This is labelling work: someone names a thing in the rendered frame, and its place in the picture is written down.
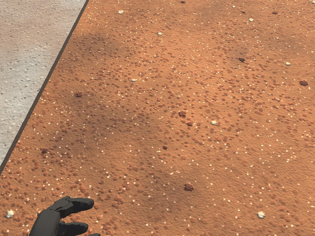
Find left robot hand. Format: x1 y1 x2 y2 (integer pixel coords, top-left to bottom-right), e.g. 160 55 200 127
27 196 100 236

